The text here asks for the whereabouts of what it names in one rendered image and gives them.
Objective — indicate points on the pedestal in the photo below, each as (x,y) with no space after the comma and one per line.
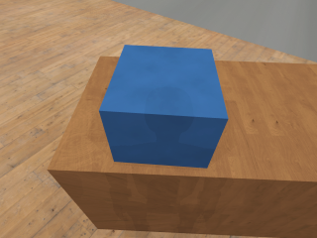
(261,180)

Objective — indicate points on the carton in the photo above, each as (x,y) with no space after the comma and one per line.
(164,106)

